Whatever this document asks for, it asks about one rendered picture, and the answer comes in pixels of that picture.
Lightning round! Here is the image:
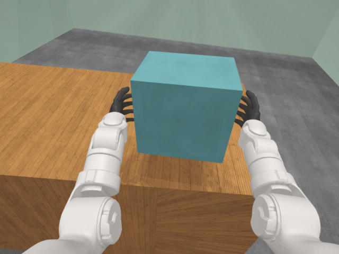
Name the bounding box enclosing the carton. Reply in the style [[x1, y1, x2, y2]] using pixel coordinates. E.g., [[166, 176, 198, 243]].
[[130, 51, 243, 163]]

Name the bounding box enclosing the robot left forearm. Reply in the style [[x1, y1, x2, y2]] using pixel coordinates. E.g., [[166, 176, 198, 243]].
[[59, 112, 128, 236]]

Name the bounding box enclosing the right robot upper arm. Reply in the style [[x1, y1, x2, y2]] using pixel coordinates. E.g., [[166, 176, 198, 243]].
[[251, 193, 339, 254]]

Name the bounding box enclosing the pedestal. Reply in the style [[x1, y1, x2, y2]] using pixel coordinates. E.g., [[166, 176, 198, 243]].
[[0, 62, 258, 254]]

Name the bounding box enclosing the robot right hand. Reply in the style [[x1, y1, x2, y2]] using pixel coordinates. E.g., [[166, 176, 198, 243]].
[[234, 90, 260, 128]]

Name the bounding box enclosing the robot left hand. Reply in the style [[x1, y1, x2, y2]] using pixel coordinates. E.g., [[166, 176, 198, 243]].
[[109, 87, 134, 122]]

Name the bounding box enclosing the robot right forearm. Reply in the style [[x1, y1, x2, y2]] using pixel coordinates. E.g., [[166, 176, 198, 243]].
[[238, 120, 320, 235]]

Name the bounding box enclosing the left robot upper arm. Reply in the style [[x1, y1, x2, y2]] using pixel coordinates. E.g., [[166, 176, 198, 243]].
[[22, 197, 122, 254]]

